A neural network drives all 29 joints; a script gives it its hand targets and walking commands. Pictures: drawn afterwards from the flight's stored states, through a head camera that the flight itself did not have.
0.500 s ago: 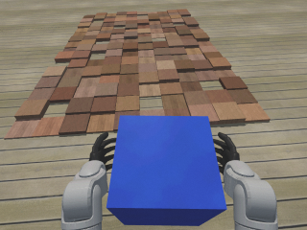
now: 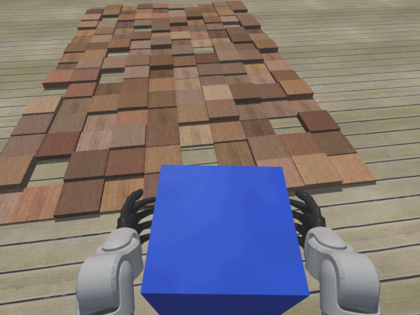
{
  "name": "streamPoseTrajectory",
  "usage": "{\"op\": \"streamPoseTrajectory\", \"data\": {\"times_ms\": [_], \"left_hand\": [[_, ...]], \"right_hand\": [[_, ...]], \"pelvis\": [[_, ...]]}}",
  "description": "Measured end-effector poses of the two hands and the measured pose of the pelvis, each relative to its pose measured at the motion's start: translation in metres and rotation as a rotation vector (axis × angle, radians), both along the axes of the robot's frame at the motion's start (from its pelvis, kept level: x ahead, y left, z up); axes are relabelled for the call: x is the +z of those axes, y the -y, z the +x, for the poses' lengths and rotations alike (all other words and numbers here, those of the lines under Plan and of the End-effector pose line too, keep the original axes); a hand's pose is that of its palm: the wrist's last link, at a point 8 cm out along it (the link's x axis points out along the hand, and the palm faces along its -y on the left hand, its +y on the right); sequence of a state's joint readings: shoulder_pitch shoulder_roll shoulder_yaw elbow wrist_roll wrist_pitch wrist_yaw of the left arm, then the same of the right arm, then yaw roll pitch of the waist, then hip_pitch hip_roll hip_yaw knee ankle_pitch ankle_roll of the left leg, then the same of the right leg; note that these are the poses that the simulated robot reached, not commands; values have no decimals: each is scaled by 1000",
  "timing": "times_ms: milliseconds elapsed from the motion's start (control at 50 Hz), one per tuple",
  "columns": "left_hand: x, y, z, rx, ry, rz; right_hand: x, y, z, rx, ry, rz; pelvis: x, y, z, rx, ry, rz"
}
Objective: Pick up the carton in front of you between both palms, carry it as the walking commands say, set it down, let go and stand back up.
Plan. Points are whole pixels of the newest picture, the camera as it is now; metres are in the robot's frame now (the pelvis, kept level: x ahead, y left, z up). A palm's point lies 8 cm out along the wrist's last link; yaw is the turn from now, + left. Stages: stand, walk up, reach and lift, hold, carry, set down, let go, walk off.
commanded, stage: carry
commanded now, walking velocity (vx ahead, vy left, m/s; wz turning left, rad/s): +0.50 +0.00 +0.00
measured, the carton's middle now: (219, 249) +0.25 -0.01 +0.01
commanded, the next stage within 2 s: none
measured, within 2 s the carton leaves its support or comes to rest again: neither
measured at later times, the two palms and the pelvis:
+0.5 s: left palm (148, 118) +0.55 +0.14 +0.10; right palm (266, 111) +0.58 -0.16 +0.08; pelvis +0.33 -0.03 +0.00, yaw +4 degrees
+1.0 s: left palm (141, 51) +0.92 +0.20 +0.10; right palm (228, 47) +0.92 -0.10 +0.11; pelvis +0.64 +0.05 +0.00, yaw +1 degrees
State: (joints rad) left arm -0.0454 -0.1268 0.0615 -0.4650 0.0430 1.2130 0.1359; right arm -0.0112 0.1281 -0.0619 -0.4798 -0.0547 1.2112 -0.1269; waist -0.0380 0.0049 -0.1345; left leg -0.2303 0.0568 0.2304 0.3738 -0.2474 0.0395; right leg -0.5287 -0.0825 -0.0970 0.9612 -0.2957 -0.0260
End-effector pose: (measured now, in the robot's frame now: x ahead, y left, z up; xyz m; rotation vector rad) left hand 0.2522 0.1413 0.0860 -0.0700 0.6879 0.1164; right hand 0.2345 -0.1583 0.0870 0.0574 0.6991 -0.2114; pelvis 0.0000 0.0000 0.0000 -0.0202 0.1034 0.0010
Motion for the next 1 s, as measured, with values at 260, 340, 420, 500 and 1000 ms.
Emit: {"op": "streamPoseTrajectory", "data": {"times_ms": [260, 340, 420, 500, 1000], "left_hand": [[-11, 15, 170, 81, 48, 52], [-12, 9, 205, 137, -24, 56], [0, 4, 247, 166, -17, 51], [10, 1, 301, 146, 21, 54], [15, -63, 669, 56, 83, -30]], "right_hand": [[-20, 15, 199, 88, 48, 40], [-22, 8, 251, 144, -24, 45], [-13, 3, 299, 173, -15, 39], [-4, 1, 346, 152, 22, 42], [23, -62, 684, 41, 84, -14]], "pelvis": [[-27, 33, 186, 60, 31, 3], [-13, 39, 230, 81, 23, 18], [0, 40, 276, 77, 8, 37], [4, 32, 325, 70, 8, 43], [4, -48, 644, 26, 31, -33]]}}
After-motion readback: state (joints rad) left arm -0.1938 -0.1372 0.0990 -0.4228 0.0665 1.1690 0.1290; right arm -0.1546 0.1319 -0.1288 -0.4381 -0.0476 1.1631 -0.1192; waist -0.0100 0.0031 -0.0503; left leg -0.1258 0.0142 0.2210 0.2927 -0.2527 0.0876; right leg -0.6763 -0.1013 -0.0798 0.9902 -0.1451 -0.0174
